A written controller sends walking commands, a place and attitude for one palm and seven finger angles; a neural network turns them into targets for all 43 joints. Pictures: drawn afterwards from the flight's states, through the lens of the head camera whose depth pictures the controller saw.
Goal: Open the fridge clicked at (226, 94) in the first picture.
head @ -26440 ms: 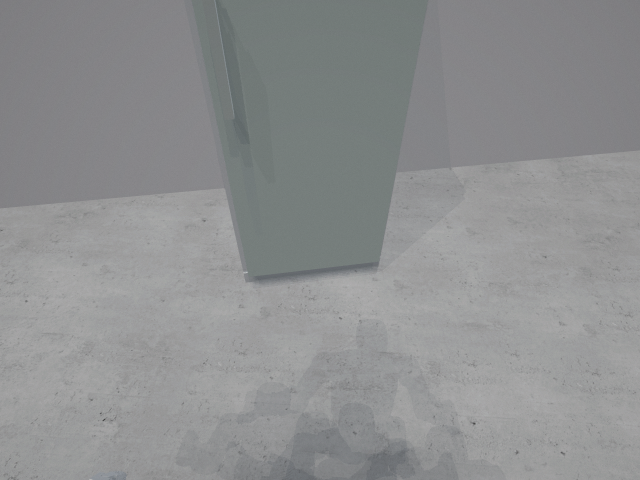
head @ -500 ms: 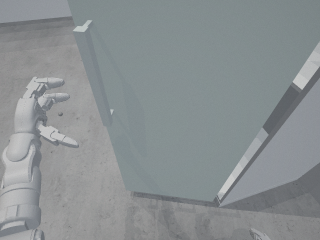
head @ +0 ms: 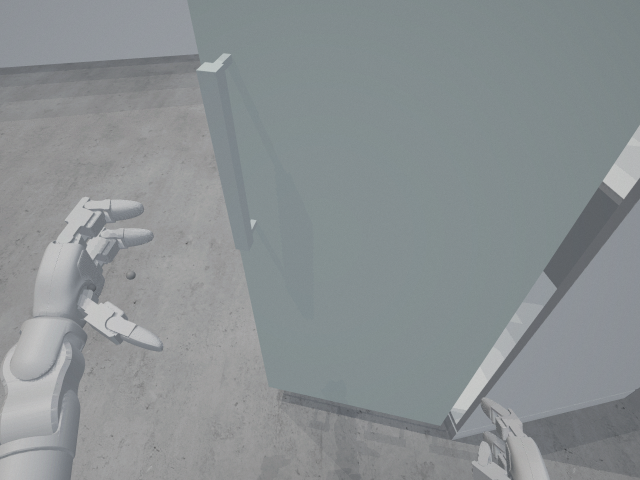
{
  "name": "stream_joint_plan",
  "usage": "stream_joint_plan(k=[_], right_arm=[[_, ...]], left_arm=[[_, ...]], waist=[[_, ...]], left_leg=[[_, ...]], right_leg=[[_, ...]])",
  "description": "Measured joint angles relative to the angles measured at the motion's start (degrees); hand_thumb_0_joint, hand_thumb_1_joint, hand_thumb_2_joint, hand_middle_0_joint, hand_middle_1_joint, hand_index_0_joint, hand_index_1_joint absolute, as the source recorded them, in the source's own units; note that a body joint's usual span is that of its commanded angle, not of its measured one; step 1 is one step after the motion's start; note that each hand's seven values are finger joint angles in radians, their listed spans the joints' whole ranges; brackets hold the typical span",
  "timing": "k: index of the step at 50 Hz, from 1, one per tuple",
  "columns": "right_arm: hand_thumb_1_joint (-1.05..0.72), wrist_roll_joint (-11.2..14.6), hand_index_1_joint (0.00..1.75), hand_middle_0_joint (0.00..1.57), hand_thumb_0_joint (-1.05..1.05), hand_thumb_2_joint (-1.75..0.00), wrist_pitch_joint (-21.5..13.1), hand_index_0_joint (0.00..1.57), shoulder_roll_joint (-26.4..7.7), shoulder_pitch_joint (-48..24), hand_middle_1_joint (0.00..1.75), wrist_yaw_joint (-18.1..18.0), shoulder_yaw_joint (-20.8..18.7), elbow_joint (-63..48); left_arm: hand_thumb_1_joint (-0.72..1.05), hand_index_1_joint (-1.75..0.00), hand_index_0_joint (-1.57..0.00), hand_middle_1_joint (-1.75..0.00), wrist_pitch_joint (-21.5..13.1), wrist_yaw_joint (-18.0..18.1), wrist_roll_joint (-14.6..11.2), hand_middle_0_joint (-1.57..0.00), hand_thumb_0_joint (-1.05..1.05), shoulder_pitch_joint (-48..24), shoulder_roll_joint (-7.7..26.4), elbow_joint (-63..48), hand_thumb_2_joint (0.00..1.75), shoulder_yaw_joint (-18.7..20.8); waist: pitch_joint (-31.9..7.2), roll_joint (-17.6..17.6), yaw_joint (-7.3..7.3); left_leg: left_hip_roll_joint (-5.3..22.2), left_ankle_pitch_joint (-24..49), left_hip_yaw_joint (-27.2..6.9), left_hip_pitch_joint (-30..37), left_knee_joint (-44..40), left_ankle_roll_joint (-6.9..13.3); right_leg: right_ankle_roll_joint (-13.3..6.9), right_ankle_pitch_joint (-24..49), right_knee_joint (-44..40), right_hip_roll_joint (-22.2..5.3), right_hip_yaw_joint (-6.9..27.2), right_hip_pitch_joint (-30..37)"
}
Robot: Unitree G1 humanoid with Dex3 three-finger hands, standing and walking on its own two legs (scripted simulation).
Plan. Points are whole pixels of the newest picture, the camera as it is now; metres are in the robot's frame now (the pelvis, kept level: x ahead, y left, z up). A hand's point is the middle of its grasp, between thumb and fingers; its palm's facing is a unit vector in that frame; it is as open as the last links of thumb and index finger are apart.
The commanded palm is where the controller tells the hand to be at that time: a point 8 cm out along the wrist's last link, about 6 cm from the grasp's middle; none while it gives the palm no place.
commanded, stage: slip the hand off the handle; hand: left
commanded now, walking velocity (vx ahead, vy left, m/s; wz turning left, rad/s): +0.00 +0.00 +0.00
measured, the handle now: (236, 165) +0.47 +0.18 +0.16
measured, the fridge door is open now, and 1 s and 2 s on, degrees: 65 65 65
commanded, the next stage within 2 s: draw the hand back to the body in 0.22 s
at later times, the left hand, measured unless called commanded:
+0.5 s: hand (132, 264) +0.30 +0.26 +0.14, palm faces +0.12 -0.99 +0.00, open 14.7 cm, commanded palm +0.25 +0.30 +0.15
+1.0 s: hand (91, 289) +0.25 +0.27 +0.16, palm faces +0.39 -0.89 -0.25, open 13.9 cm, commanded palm +0.20 +0.29 +0.17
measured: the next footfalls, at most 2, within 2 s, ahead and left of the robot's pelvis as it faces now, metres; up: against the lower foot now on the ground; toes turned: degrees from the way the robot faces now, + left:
none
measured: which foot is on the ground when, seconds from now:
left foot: down 0.00-1.00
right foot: down 0.00-1.00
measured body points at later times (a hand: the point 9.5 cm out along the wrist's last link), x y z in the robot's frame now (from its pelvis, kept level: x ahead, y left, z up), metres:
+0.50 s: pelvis +0.02 +0.00 +0.01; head +0.00 -0.01 +0.46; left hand +0.29 +0.31 +0.14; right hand +0.17 -0.24 -0.07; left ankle +0.03 +0.12 -0.72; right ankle +0.01 -0.12 -0.72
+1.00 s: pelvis +0.01 +0.00 +0.02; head -0.01 -0.02 +0.47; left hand +0.22 +0.31 +0.18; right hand +0.22 -0.21 -0.05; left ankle +0.03 +0.12 -0.72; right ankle +0.01 -0.12 -0.72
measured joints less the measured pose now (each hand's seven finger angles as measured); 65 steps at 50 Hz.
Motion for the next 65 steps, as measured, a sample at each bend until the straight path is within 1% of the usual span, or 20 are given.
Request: stream_joint_plan(k=[4, 9, 13, 18, 19, 20, 21, 23, 25, 28, 31, 36, 39, 43, 44, 47, 49, 52, 58, 65], right_arm=[[-0.90, 0.0, 0.30, 0.20, 0.01, -0.90, -0.7, 0.20, -0.2, 0.2, 0.30, -0.5, 0.2, 0.6], [-0.90, 0.1, 0.30, 0.20, 0.01, -0.90, -1.5, 0.20, -0.6, 0.6, 0.30, -1.2, 0.1, 1.8], [-0.90, 0.1, 0.30, 0.20, 0.01, -0.90, -1.7, 0.20, -0.8, 1.0, 0.30, -1.4, -0.1, 2.4], [-0.90, 0.0, 0.30, 0.20, 0.01, -0.90, -1.8, 0.20, -1.0, 2.1, 0.30, -1.0, -0.6, 2.0], [-0.90, 0.3, 0.30, 0.20, 0.01, -0.90, -1.8, 0.20, -1.1, 2.4, 0.30, -1.0, -0.5, 2.1], [-0.90, 0.9, 0.30, 0.20, 0.01, -0.90, -1.8, 0.20, -1.2, 2.7, 0.30, -1.2, -0.4, 2.3], [-0.90, 1.4, 0.30, 0.20, 0.01, -0.90, -1.9, 0.20, -1.2, 3.0, 0.30, -1.5, -0.3, 2.3], [-0.90, 1.6, 0.30, 0.20, 0.01, -0.90, -2.2, 0.20, -1.2, 3.6, 0.30, -1.8, -0.1, 2.0], [-0.90, 1.5, 0.30, 0.20, 0.01, -0.90, -2.8, 0.20, -1.0, 3.7, 0.30, -1.6, -0.1, 1.2], [-0.90, 1.4, 0.30, 0.20, 0.01, -0.90, -3.6, 0.20, -0.8, 3.4, 0.30, -1.1, -0.1, 0.2], [-0.90, 1.5, 0.30, 0.20, 0.01, -0.90, -3.9, 0.20, -0.7, 2.5, 0.30, -1.1, 0.0, 0.2], [-0.90, 1.5, 0.30, 0.20, 0.01, -0.90, -4.0, 0.20, -0.6, 0.7, 0.30, -1.6, 0.5, 0.4], [-0.90, 1.3, 0.30, 0.20, 0.01, -0.90, -4.1, 0.20, -0.3, -0.3, 0.30, -2.0, 0.9, 0.5], [-0.90, 1.1, 0.30, 0.20, 0.01, -0.90, -4.0, 0.20, 0.4, -1.1, 0.30, -2.2, 1.6, 0.5], [-0.90, 0.6, 0.30, 0.20, 0.01, -0.90, -4.0, 0.20, 0.6, -1.3, 0.30, -2.0, 1.6, 0.7], [-0.90, -0.9, 0.30, 0.20, 0.01, -0.90, -3.4, 0.20, 1.0, -2.0, 0.30, -1.3, 1.5, 1.1], [-0.90, -1.5, 0.30, 0.20, 0.01, -0.90, -2.7, 0.20, 1.1, -2.1, 0.30, -1.0, 1.4, 1.4], [-0.90, -2.0, 0.30, 0.21, 0.01, -0.90, -1.7, 0.20, 0.9, -1.5, 0.30, -0.8, 0.9, 2.2], [-0.90, -2.4, 0.30, 0.21, 0.01, -0.90, 0.0, 0.20, 0.6, -0.1, 0.30, -0.9, -0.1, 4.4], [-0.90, -2.6, 0.30, 0.20, 0.01, -0.90, 0.7, 0.20, 0.5, -0.1, 0.30, -0.7, -1.1, 4.9]], left_arm=[[-0.56, -1.15, -0.26, -1.15, 0.0, -0.7, -0.5, -0.26, -0.01, 0.3, 0.5, 0.0, 0.20, 0.8], [-0.56, -1.15, -0.26, -1.15, 0.0, -1.4, -0.8, -0.26, -0.01, -2.0, 1.3, 1.8, 0.20, 1.0], [-0.56, -1.15, -0.26, -1.15, 0.3, -2.2, -0.8, -0.26, -0.01, -4.0, 1.9, 3.8, 0.20, 1.2], [-0.56, -1.15, -0.26, -1.15, 0.4, -2.2, -0.9, -0.26, -0.01, -3.3, 1.7, 3.3, 0.20, 1.7], [-0.56, -1.15, -0.26, -1.15, 1.5, -3.0, -3.1, -0.26, -0.01, -3.2, 1.3, 3.4, 0.20, 2.0], [-0.56, -1.15, -0.26, -1.15, 4.1, -3.9, -5.4, -0.26, -0.01, -3.1, 0.8, 3.4, 0.20, 2.6], [-0.55, -1.15, -0.26, -1.15, 7.3, -4.6, -6.9, -0.26, -0.01, -2.8, 0.3, 3.0, 0.20, 3.2], [-0.55, -1.15, -0.26, -1.15, 12.8, -4.6, -7.1, -0.26, -0.01, -1.1, 0.0, 0.7, 0.20, 4.0], [-0.55, -1.15, -0.25, -1.15, 15.6, -3.6, -6.2, -0.26, -0.01, 1.7, 0.4, -3.0, 0.20, 4.2], [-0.55, -1.15, -0.25, -1.15, 16.5, -2.3, -6.3, -0.25, -0.01, 5.4, 0.2, -8.3, 0.20, 4.5], [-0.55, -1.15, -0.25, -1.15, 16.9, -2.1, -7.0, -0.25, -0.01, 7.2, -0.6, -11.1, 0.20, 4.7], [-0.55, -1.15, -0.25, -1.15, 19.4, -1.5, -6.0, -0.25, -0.01, 8.3, -1.8, -14.2, 0.20, 3.1], [-0.55, -1.15, -0.25, -1.15, 20.4, -1.3, -5.5, -0.25, -0.01, 8.7, -2.1, -15.8, 0.20, 1.9], [-0.52, -1.13, -0.25, -1.13, 21.0, -1.2, -5.5, -0.25, -0.01, 9.3, -1.7, -17.5, 0.21, 1.9], [-0.51, -1.12, -0.25, -1.12, 20.4, 0.5, -3.7, -0.25, -0.01, 9.7, -1.3, -18.0, 0.22, 1.5], [-0.44, -1.09, -0.25, -1.08, 16.8, 8.5, 1.5, -0.25, -0.01, 11.6, -0.3, -19.3, 0.25, 0.6], [-0.39, -1.06, -0.25, -1.05, 14.8, 12.5, 4.0, -0.25, -0.01, 13.0, -0.5, -20.1, 0.28, 0.2], [-0.30, -1.00, -0.25, -1.00, 12.8, 16.3, 6.4, -0.25, -0.01, 15.2, -1.1, -21.5, 0.32, -0.6], [-0.10, -0.88, -0.24, -0.88, 10.0, 19.3, 8.6, -0.24, -0.01, 19.2, -1.5, -23.8, 0.42, -1.2], [0.15, -0.74, -0.23, -0.73, 8.1, 19.9, 9.3, -0.23, 0.00, 22.2, -0.9, -26.1, 0.54, -0.4]], waist=[[0.4, -0.1, 0.16], [1.0, 0.1, 0.10], [1.0, 0.1, -0.42], [0.6, 0.3, -1.14], [0.5, 0.4, -1.16], [0.3, 0.5, -1.14], [0.1, 0.6, -1.08], [-0.5, 0.7, -1.05], [-0.8, 0.8, -1.11], [-0.9, 1.0, -0.80], [-1.0, 1.0, 0.04], [-0.5, 1.2, 1.36], [-0.1, 1.2, 1.73], [0.1, 1.1, 1.85], [0.2, 1.1, 1.80], [1.4, 1.1, 1.28], [2.3, 1.1, 1.24], [3.3, 1.2, 1.49], [4.1, 1.3, 1.60], [4.2, 1.5, 1.13]], left_leg=[[0.1, 0.0, -0.4, 0.0, 0.2, -0.2], [0.2, 0.0, -1.0, -0.7, 0.7, -0.4], [0.2, 0.0, -0.8, -1.4, 0.8, -0.4], [0.3, -0.4, -0.1, -1.5, 0.7, -0.3], [0.3, -0.5, 0.1, -1.1, 0.5, -0.2], [0.3, -0.4, 0.2, -0.4, 0.0, -0.2], [0.2, -0.4, 0.3, 0.5, -0.6, -0.2], [0.1, -0.2, 0.6, 2.2, -2.0, -0.1], [0.1, 0.0, 1.0, 3.6, -3.1, 0.0], [0.1, 0.1, 1.1, 5.0, -4.0, 0.0], [0.0, 0.2, 0.8, 5.8, -4.4, 0.1], [-0.4, 0.5, 0.0, 6.9, -4.9, 0.2], [-0.6, 0.9, -0.4, 7.7, -5.4, 0.2], [-0.5, 1.4, -0.5, 8.8, -6.3, 0.0], [-0.5, 1.5, -0.5, 9.1, -6.6, -0.1], [-0.3, 2.3, -0.4, 10.2, -8.1, -0.2], [-0.3, 2.9, -0.2, 11.0, -9.3, -0.2], [-0.4, 3.7, 0.2, 12.3, -10.9, -0.1], [-0.6, 4.3, 0.7, 14.8, -13.2, 0.0], [-0.7, 4.4, 1.2, 16.8, -14.8, 0.1]], right_leg=[[-0.2, -0.1, 0.1, 0.1, -0.4, 0.2], [-0.3, -0.1, 0.3, 0.2, -0.9, -0.2], [-0.3, -0.2, 0.6, 0.2, -0.7, -1.0], [-0.2, -0.4, 0.8, 0.3, 0.0, -1.6], [-0.2, -0.4, 0.6, 0.3, 0.2, -1.3], [-0.1, -0.4, 0.1, 0.3, 0.3, -0.6], [-0.1, -0.3, -0.5, 0.3, 0.4, 0.2], [0.0, 0.0, -1.8, 0.2, 0.7, 1.8], [0.1, 0.2, -2.8, 0.2, 1.0, 3.0], [0.2, 0.4, -3.8, 0.2, 1.1, 4.4], [0.3, 0.5, -4.5, 0.1, 0.8, 5.5], [0.3, 0.7, -5.2, -0.2, 0.0, 7.2], [0.3, 0.9, -5.8, -0.3, -0.4, 8.1], [0.2, 1.3, -6.6, -0.2, -0.6, 9.2], [0.1, 1.5, -7.0, -0.1, -0.6, 9.5], [0.1, 2.4, -8.5, 0.0, -0.5, 10.6], [0.0, 2.9, -9.5, 0.1, -0.3, 11.2], [0.1, 3.6, -10.8, 0.0, 0.0, 12.2], [0.2, 4.1, -12.6, -0.1, 0.5, 14.3], [0.4, 4.2, -13.7, -0.2, 1.1, 15.8]])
